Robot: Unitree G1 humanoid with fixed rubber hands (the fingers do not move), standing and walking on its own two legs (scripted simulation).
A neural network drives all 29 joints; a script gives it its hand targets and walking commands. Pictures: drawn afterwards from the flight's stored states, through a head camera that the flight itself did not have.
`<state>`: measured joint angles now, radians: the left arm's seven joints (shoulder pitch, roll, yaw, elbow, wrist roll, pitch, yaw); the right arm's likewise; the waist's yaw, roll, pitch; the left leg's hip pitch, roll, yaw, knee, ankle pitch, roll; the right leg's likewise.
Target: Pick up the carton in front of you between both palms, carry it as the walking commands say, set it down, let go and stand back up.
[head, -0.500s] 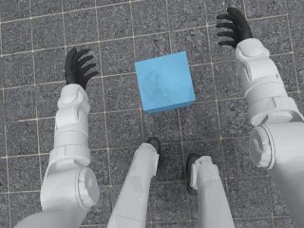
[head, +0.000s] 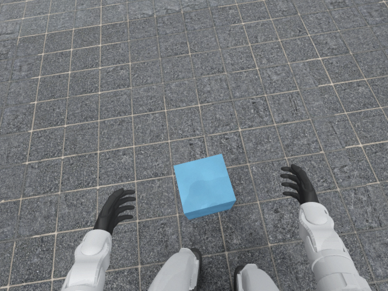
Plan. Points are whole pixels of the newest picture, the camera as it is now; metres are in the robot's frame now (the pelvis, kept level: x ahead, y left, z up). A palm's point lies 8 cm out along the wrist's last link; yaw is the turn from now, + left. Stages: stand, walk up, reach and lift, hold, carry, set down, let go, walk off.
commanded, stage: let go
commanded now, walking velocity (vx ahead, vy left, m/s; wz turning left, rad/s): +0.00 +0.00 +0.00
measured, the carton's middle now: (204, 188) +0.42 +0.06 -0.62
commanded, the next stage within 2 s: stand in 0.80 s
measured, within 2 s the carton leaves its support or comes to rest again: neither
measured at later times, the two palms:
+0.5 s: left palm (127, 241) +0.18 +0.18 -0.04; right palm out of the picture +0.19 -0.29 -0.04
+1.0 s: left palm (86, 252) +0.15 +0.26 -0.06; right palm (387, 285) +0.15 -0.28 -0.05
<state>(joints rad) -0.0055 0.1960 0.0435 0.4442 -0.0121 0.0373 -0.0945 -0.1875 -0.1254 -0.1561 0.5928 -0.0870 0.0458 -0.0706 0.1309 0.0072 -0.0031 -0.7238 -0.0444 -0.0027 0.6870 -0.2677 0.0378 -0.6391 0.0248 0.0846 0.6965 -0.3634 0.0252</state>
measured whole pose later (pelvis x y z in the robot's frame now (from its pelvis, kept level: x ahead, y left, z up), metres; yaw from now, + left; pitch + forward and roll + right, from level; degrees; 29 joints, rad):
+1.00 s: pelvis +0.01 -0.01 +0.02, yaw +1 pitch -1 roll +0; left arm 0.22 0.32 0.06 0.56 0.04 0.07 0.00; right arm 0.21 -0.28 -0.04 0.65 -0.05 0.04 -0.01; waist 0.01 -0.06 0.03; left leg -0.25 -0.04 -0.03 0.54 -0.27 0.03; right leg -0.15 0.02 0.06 0.52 -0.35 0.00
